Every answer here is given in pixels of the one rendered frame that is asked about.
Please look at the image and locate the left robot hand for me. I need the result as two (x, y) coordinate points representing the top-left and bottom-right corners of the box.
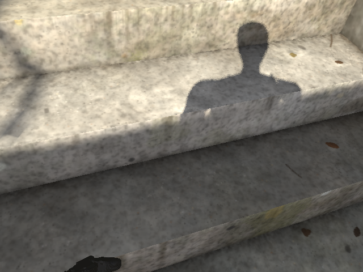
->
(64, 256), (121, 272)

